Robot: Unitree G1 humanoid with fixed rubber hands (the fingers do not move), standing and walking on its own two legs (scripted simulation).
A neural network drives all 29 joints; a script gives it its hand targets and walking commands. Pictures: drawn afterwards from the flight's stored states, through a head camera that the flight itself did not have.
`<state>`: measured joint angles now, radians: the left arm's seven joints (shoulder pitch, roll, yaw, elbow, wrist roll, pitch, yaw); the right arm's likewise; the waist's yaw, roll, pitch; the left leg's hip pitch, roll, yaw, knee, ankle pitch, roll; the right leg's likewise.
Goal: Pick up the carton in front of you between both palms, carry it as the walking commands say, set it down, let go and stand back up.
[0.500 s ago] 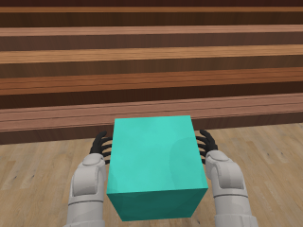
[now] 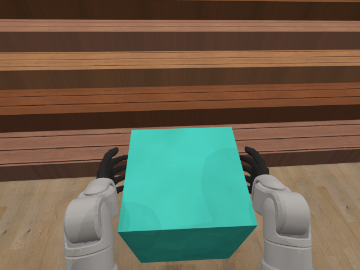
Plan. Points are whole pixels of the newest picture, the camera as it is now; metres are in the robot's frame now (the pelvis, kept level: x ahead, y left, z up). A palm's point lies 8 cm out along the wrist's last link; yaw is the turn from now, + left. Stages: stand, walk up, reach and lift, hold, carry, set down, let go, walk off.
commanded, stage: carry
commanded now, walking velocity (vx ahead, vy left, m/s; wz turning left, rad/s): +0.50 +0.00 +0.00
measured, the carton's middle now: (183, 198) +0.28 +0.01 +0.03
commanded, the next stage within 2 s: none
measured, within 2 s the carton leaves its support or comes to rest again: neither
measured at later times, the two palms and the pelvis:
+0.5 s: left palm (142, 84) +0.60 +0.14 +0.12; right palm (238, 86) +0.62 -0.16 +0.11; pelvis +0.32 -0.02 +0.00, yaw +2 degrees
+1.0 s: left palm (149, 29) +1.03 +0.16 +0.14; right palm (217, 33) +1.01 -0.14 +0.14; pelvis +0.63 +0.02 +0.00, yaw +0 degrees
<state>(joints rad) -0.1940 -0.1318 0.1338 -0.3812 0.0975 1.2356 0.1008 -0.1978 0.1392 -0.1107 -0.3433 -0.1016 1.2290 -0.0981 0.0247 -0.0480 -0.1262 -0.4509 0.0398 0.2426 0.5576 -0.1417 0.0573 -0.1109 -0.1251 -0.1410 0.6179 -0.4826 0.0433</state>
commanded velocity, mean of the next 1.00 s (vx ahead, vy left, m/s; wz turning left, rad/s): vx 0.50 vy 0.00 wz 0.00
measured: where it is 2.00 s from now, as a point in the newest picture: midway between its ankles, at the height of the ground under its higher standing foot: (187, 101)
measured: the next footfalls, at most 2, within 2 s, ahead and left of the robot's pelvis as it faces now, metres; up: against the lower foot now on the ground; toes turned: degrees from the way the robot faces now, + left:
right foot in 0.42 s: +0.45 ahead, -0.10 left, +0.00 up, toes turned -11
left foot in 0.88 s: +0.72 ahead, +0.09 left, +0.00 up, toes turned +8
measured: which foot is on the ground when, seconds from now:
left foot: down 0.00-0.44, up 0.46-0.86, down 0.88-1.00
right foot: up 0.00-0.40, down 0.42-0.86, up 0.88-1.00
